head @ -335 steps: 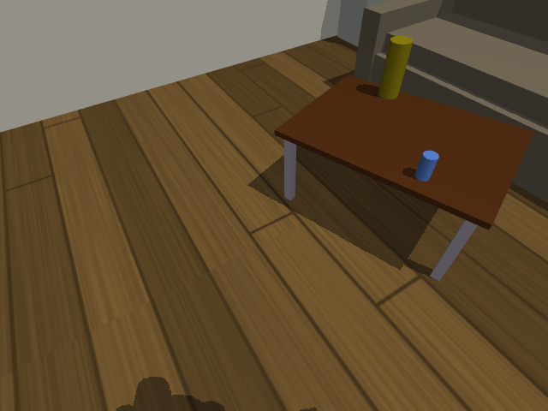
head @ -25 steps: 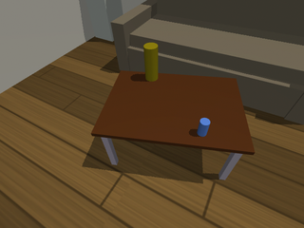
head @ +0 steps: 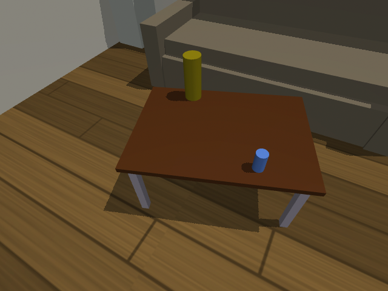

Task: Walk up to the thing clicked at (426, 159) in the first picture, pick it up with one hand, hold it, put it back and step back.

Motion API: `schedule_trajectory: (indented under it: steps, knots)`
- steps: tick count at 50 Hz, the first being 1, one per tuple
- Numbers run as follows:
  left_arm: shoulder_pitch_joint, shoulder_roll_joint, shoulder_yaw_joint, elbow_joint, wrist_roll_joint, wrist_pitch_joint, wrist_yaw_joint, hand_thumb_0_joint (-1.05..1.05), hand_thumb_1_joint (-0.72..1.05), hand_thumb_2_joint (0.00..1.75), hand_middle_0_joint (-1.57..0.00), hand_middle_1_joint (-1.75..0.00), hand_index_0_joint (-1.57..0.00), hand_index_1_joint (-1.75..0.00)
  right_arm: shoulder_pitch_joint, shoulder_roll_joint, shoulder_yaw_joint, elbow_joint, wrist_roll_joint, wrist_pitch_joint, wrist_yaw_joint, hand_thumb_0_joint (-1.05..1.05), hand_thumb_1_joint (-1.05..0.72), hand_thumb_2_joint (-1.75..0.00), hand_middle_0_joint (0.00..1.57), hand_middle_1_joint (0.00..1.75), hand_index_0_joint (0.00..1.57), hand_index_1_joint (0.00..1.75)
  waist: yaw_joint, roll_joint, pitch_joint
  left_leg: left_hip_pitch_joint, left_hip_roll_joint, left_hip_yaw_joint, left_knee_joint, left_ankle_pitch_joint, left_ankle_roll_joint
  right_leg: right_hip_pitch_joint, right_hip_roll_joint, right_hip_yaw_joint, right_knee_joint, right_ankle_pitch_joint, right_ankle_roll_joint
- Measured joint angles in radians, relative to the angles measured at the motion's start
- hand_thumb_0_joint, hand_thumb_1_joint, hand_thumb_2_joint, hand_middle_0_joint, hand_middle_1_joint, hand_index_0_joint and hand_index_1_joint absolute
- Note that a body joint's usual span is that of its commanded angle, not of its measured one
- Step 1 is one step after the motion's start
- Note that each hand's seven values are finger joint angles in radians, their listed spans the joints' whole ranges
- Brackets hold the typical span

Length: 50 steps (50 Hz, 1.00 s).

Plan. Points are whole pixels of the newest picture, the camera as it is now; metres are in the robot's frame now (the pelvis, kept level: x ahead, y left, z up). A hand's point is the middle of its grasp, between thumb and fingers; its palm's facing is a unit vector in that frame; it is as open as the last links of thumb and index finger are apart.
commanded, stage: stand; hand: right
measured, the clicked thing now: (260, 160) +0.66 -0.26 -0.30
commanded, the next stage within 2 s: walk up in 0.12 s
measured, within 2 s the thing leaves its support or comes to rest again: neither
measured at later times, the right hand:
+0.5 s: hand out of the picture +0.12 -0.23 -0.14, palm faces +0.05 +0.92 -0.39, open 7.4 cm
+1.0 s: hand (293, 247) +0.26 -0.24 -0.17, palm faces +0.08 +0.94 -0.33, open 7.4 cm
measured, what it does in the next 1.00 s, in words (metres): walks ahead: right foot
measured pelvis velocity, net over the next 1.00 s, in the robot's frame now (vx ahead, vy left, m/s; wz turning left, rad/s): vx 0.23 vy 0.03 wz -0.13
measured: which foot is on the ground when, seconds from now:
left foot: down 0.00-0.76, up 0.78-1.00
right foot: down 0.00-0.36, up 0.38-0.72, down 0.74-1.00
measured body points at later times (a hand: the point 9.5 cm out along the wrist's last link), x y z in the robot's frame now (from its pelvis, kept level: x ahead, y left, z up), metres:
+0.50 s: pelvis +0.08 +0.05 -0.01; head +0.10 +0.06 +0.44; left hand +0.12 +0.38 -0.14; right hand +0.12 -0.28 -0.11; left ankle +0.08 +0.15 -0.75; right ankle +0.06 -0.10 -0.69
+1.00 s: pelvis +0.23 +0.03 -0.02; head +0.26 +0.01 +0.43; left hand +0.37 +0.32 -0.12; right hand +0.26 -0.29 -0.15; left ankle +0.28 +0.17 -0.73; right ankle +0.27 -0.09 -0.75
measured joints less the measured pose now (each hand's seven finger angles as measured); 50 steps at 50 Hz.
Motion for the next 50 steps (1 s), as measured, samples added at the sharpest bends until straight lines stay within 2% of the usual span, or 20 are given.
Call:
schedule_trajectory:
  steps: [6, 7, 9, 11, 13, 16, 17, 18, 21, 24, 29, 32, 35, 37, 38, 39, 41, 43, 46, 50]
  knots:
    - [-0.004, 0.000, -0.001, -0.004, 0.001, -0.001, 0.001, 0.01, 0.90, 0.90, -0.20, -0.30, -0.20, -0.30, -0.004, 0.000, 0.001, -0.004, 0.000, 0.000, 0.000, 0.00, -0.91, -0.90, 0.20, 0.30, 0.21, 0.30, 0.000, -0.001, -0.002, 0.002, -0.001, 0.001, -0.001, -0.003, 0.001, 0.002, -0.001, 0.001, -0.001, -0.003, 0.001]
    - [0.002, 0.001, 0.005, -0.015, 0.003, -0.002, -0.004, 0.01, 0.90, 0.90, -0.20, -0.30, -0.20, -0.30, 0.000, 0.000, -0.007, -0.013, -0.005, 0.002, 0.006, 0.00, -0.91, -0.90, 0.20, 0.30, 0.21, 0.30, 0.001, -0.001, -0.002, -0.003, 0.000, 0.004, 0.017, -0.021, 0.011, -0.001, -0.001, 0.002, 0.009, -0.011, -0.004]
    - [0.033, 0.003, 0.021, -0.043, 0.011, -0.016, -0.016, 0.01, 0.90, 0.90, -0.20, -0.30, -0.20, -0.30, 0.021, -0.007, -0.028, -0.041, -0.019, 0.003, 0.022, 0.01, -0.91, -0.90, 0.20, 0.30, 0.21, 0.30, 0.006, 0.003, -0.011, -0.024, 0.002, 0.012, 0.104, -0.131, 0.035, -0.007, 0.003, 0.009, 0.052, -0.053, -0.018]
    - [0.072, 0.005, 0.038, -0.071, 0.020, -0.028, -0.024, 0.01, 0.90, 0.90, -0.20, -0.30, -0.20, -0.30, 0.045, -0.021, -0.045, -0.063, -0.030, 0.010, 0.035, 0.01, -0.91, -0.90, 0.20, 0.30, 0.21, 0.30, 0.010, 0.010, -0.026, -0.070, 0.006, 0.029, 0.233, -0.217, 0.047, -0.001, 0.003, 0.010, 0.068, -0.069, -0.025]
    - [0.107, 0.010, 0.050, -0.096, 0.025, -0.038, -0.025, 0.01, 0.90, 0.90, -0.20, -0.30, -0.20, -0.30, 0.058, -0.039, -0.058, -0.076, -0.036, 0.014, 0.045, 0.01, -0.91, -0.90, 0.20, 0.30, 0.21, 0.30, 0.022, 0.017, -0.026, -0.116, 0.012, 0.041, 0.317, -0.247, 0.049, 0.015, 0.004, 0.013, 0.064, -0.078, -0.025]
    - [0.151, 0.033, 0.060, -0.120, 0.027, -0.037, -0.028, 0.01, 0.90, 0.90, -0.21, -0.30, -0.20, -0.31, 0.066, -0.055, -0.076, -0.108, -0.036, -0.001, 0.055, 0.01, -0.91, -0.90, 0.20, 0.30, 0.21, 0.30, 0.032, 0.014, -0.003, -0.144, 0.022, 0.045, 0.276, -0.247, 0.050, 0.036, -0.005, 0.023, 0.074, -0.098, -0.004]
    - [0.164, 0.046, 0.063, -0.124, 0.026, -0.029, -0.029, 0.01, 0.90, 0.90, -0.21, -0.30, -0.20, -0.31, 0.069, -0.055, -0.084, -0.122, -0.035, -0.013, 0.057, 0.01, -0.91, -0.90, 0.20, 0.30, 0.21, 0.30, 0.031, 0.002, 0.007, -0.132, 0.019, 0.056, 0.237, -0.165, 0.044, 0.029, -0.016, 0.032, 0.114, -0.125, 0.000]
    - [0.176, 0.056, 0.065, -0.124, 0.023, -0.020, -0.028, 0.01, 0.90, 0.90, -0.21, -0.30, -0.20, -0.30, 0.071, -0.053, -0.093, -0.138, -0.038, -0.026, 0.056, 0.01, -0.91, -0.90, 0.20, 0.30, 0.21, 0.30, 0.031, -0.013, 0.019, -0.115, 0.011, 0.076, 0.218, -0.069, 0.040, -0.005, -0.031, 0.042, 0.209, -0.153, -0.017]
    - [0.189, 0.073, 0.059, -0.112, 0.013, 0.008, -0.020, 0.01, 0.90, 0.90, -0.20, -0.30, -0.20, -0.30, 0.099, -0.039, -0.104, -0.177, -0.036, -0.046, 0.048, 0.00, -0.91, -0.90, 0.20, 0.30, 0.21, 0.30, 0.000, -0.031, 0.024, -0.083, -0.001, 0.094, 0.214, -0.096, 0.050, -0.161, 0.023, 0.125, 0.567, -0.229, -0.059]
    - [0.193, 0.085, 0.056, -0.131, 0.000, -0.001, -0.028, 0.01, 0.90, 0.90, -0.20, -0.30, -0.20, -0.30, 0.144, -0.030, -0.094, -0.192, -0.025, -0.039, 0.043, 0.00, -0.91, -0.90, 0.20, 0.30, 0.21, 0.30, -0.007, -0.045, 0.025, -0.018, -0.012, 0.108, 0.140, -0.097, 0.060, -0.274, 0.035, 0.118, 0.684, -0.167, -0.068]
    - [0.184, 0.082, 0.052, -0.173, 0.004, -0.013, -0.044, 0.01, 0.90, 0.90, -0.20, -0.30, -0.20, -0.30, 0.208, -0.025, -0.084, -0.222, -0.022, -0.047, 0.039, 0.00, -0.90, -0.90, 0.20, 0.30, 0.21, 0.30, -0.019, -0.042, 0.043, 0.081, -0.025, 0.129, 0.054, -0.104, 0.064, -0.359, 0.010, 0.094, 0.540, -0.103, -0.036]
    - [0.161, 0.070, 0.049, -0.200, 0.007, -0.013, -0.051, 0.01, 0.90, 0.90, -0.20, -0.30, -0.20, -0.30, 0.231, -0.030, -0.080, -0.243, -0.019, -0.042, 0.041, 0.01, -0.90, -0.90, 0.20, 0.30, 0.21, 0.30, -0.028, -0.028, 0.062, 0.117, -0.027, 0.141, 0.060, -0.141, 0.059, -0.368, -0.007, 0.064, 0.406, -0.049, -0.041]
    - [0.142, 0.055, 0.046, -0.222, 0.009, -0.020, -0.055, 0.01, 0.90, 0.90, -0.20, -0.30, -0.20, -0.30, 0.245, -0.038, -0.078, -0.263, -0.016, -0.028, 0.041, 0.01, -0.90, -0.90, 0.21, 0.30, 0.21, 0.30, -0.040, -0.008, 0.066, 0.136, -0.023, 0.152, 0.115, -0.210, 0.047, -0.341, -0.002, 0.037, 0.306, 0.004, -0.052]
    - [0.132, 0.049, 0.046, -0.237, 0.010, -0.032, -0.050, 0.01, 0.90, 0.90, -0.20, -0.30, -0.20, -0.30, 0.254, -0.043, -0.075, -0.275, -0.012, -0.018, 0.037, 0.01, -0.90, -0.90, 0.21, 0.30, 0.21, 0.30, -0.045, 0.010, 0.063, 0.130, -0.009, 0.152, 0.201, -0.282, 0.038, -0.300, 0.016, 0.025, 0.251, 0.079, -0.062]
    - [0.119, 0.039, 0.049, -0.244, 0.011, -0.040, -0.044, 0.01, 0.90, 0.90, -0.20, -0.30, -0.20, -0.30, 0.249, -0.046, -0.074, -0.275, -0.010, -0.013, 0.032, 0.01, -0.90, -0.90, 0.21, 0.30, 0.21, 0.30, -0.046, 0.035, 0.072, 0.106, 0.016, 0.141, 0.288, -0.313, 0.047, -0.295, 0.035, 0.013, 0.275, 0.079, -0.063]
    - [0.109, 0.032, 0.049, -0.256, 0.010, -0.047, -0.037, 0.01, 0.90, 0.90, -0.20, -0.30, -0.20, -0.30, 0.239, -0.043, -0.071, -0.273, -0.007, -0.005, 0.027, 0.01, -0.90, -0.90, 0.20, 0.30, 0.21, 0.30, -0.042, 0.046, 0.079, 0.062, 0.017, 0.110, 0.406, -0.327, 0.055, -0.296, 0.044, 0.008, 0.302, 0.052, -0.065]
    - [0.096, 0.022, 0.043, -0.282, -0.001, -0.054, -0.029, 0.01, 0.90, 0.90, -0.20, -0.30, -0.20, -0.30, 0.219, -0.035, -0.060, -0.272, -0.003, 0.007, 0.022, 0.01, -0.91, -0.90, 0.20, 0.30, 0.21, 0.30, -0.025, 0.044, 0.082, -0.039, -0.015, 0.063, 0.635, -0.364, 0.062, -0.287, 0.047, 0.019, 0.317, 0.018, -0.073]
    - [0.090, 0.011, 0.035, -0.301, -0.007, -0.056, -0.022, 0.01, 0.90, 0.90, -0.20, -0.30, -0.20, -0.30, 0.204, -0.034, -0.054, -0.275, 0.002, 0.009, 0.020, 0.01, -0.91, -0.90, 0.20, 0.30, 0.21, 0.30, -0.014, 0.049, 0.078, -0.129, -0.021, 0.041, 0.758, -0.346, 0.066, -0.260, 0.048, 0.024, 0.289, 0.015, -0.077]
    - [0.096, 0.006, 0.026, -0.317, -0.002, -0.055, -0.013, 0.01, 0.90, 0.90, -0.20, -0.30, -0.20, -0.30, 0.187, -0.034, -0.053, -0.287, -0.003, 0.002, 0.023, 0.01, -0.91, -0.90, 0.20, 0.30, 0.21, 0.30, -0.007, 0.051, 0.065, -0.211, 0.009, 0.030, 0.713, -0.293, 0.057, -0.231, 0.053, 0.030, 0.246, 0.019, -0.072]
    - [0.097, 0.017, 0.020, -0.321, 0.010, -0.039, -0.006, 0.01, 0.90, 0.90, -0.20, -0.30, -0.20, -0.30, 0.167, -0.032, -0.055, -0.282, -0.008, -0.006, 0.018, 0.00, -0.91, -0.90, 0.20, 0.30, 0.21, 0.30, 0.004, 0.034, 0.060, -0.221, 0.035, 0.027, 0.457, -0.252, 0.036, -0.237, 0.055, 0.042, 0.278, -0.016, -0.062]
